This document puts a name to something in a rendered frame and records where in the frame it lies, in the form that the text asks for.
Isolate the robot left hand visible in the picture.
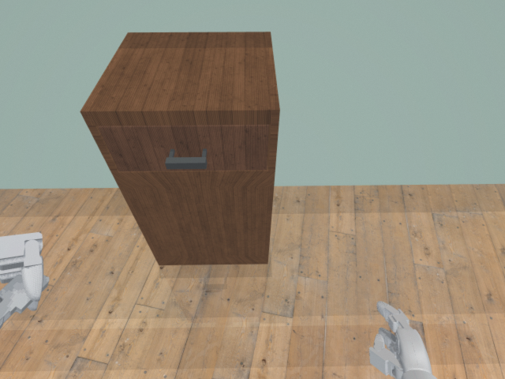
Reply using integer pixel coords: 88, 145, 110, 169
0, 232, 50, 329

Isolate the robot right hand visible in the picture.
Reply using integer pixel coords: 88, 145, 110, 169
369, 301, 432, 379

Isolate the handle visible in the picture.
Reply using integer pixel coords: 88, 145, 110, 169
165, 148, 207, 169

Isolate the cabinet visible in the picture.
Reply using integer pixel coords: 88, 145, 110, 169
80, 32, 280, 265

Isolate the drawer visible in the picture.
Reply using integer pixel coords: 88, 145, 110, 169
98, 125, 269, 171

